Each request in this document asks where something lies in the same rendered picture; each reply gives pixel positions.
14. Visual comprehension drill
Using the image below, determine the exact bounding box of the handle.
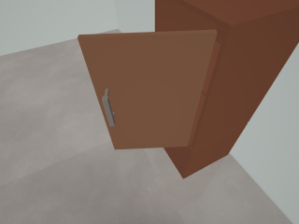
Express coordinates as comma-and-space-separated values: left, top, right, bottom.
102, 89, 115, 127

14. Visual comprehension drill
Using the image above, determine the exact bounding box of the cupboard door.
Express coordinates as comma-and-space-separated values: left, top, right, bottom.
78, 29, 218, 150

